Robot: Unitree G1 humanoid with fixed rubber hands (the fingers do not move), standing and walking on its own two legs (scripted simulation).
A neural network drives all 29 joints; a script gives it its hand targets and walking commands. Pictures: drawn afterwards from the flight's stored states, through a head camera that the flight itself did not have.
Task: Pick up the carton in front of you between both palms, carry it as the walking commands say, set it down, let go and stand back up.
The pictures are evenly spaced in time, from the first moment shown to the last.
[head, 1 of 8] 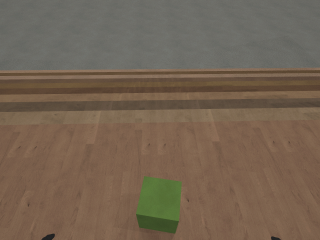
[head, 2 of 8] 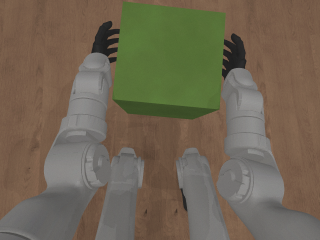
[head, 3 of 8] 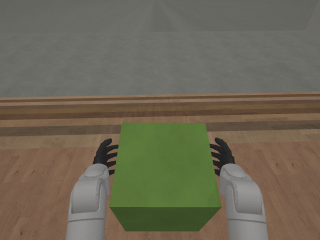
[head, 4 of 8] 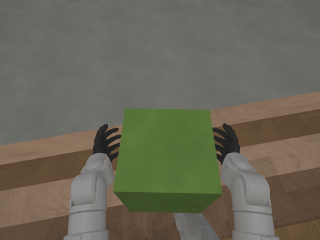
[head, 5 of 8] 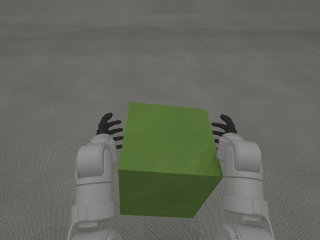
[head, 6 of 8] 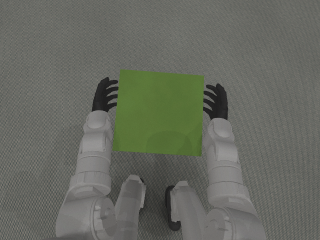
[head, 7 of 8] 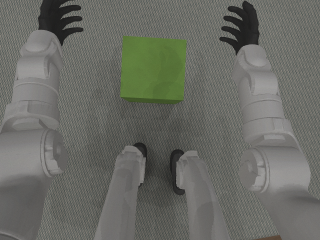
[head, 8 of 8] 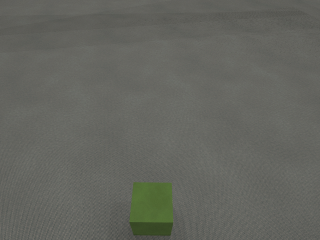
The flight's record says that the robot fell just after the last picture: no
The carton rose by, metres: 0.68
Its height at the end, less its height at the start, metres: -1.23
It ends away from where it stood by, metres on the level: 4.09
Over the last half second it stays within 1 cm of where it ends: yes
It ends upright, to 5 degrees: yes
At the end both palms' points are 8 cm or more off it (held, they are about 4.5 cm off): yes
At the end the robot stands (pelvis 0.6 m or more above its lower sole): yes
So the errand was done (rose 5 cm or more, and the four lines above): yes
